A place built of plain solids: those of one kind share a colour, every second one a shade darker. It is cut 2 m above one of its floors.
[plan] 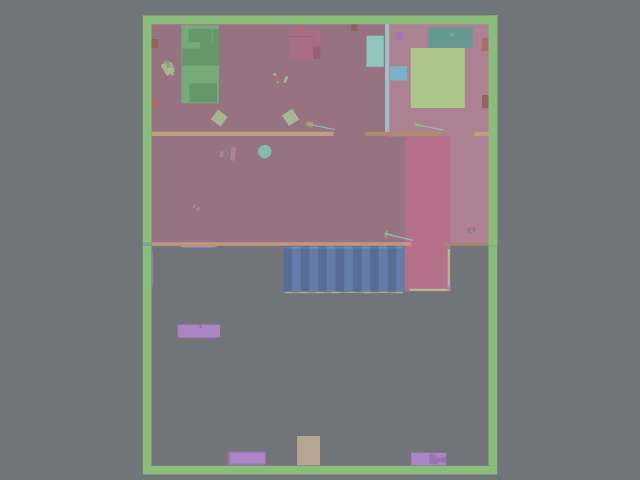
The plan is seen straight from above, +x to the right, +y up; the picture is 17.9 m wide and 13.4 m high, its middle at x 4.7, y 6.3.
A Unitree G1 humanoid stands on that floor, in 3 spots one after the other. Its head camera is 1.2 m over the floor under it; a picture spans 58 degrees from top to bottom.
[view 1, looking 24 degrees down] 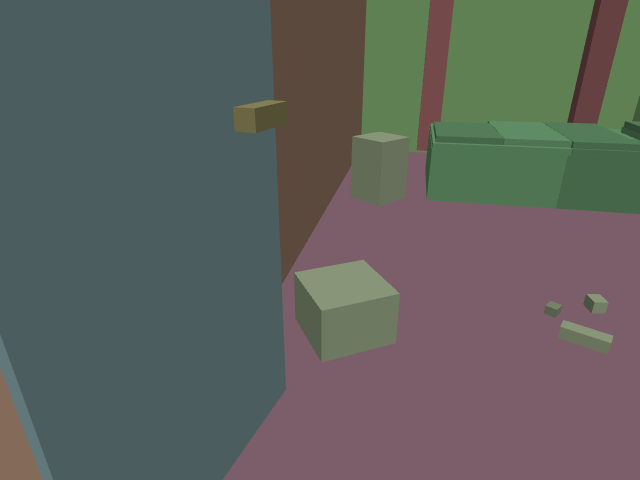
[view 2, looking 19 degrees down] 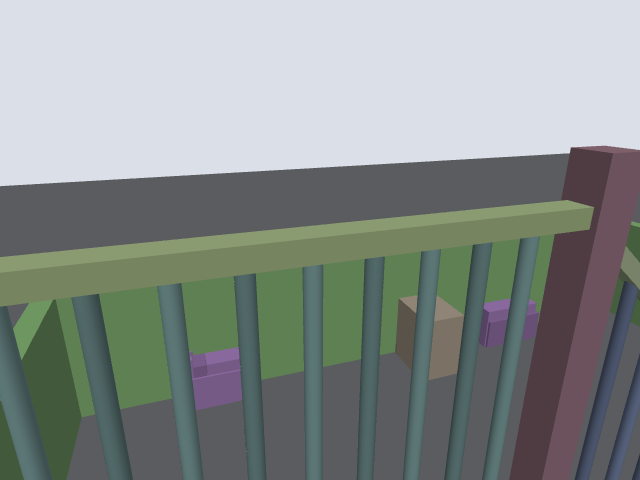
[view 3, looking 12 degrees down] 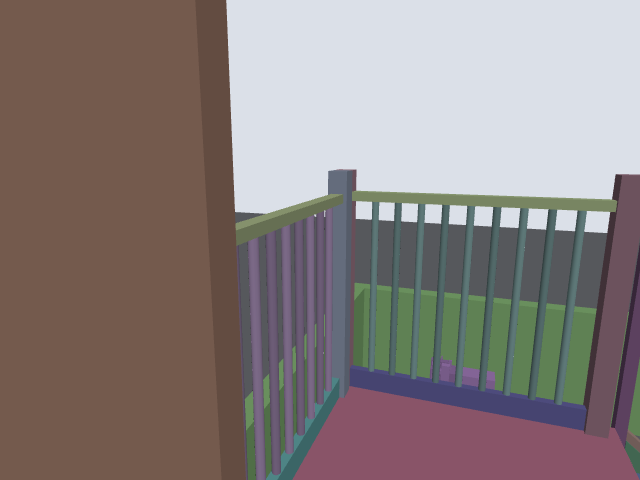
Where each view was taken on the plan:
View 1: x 5.53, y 9.96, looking -168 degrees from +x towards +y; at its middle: upper_floor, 2.95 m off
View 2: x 7.92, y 5.50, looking -109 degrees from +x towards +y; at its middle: headland_side_guard_rail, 0.62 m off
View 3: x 7.71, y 6.89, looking -70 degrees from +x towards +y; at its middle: headland_ahead_guard_bal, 1.74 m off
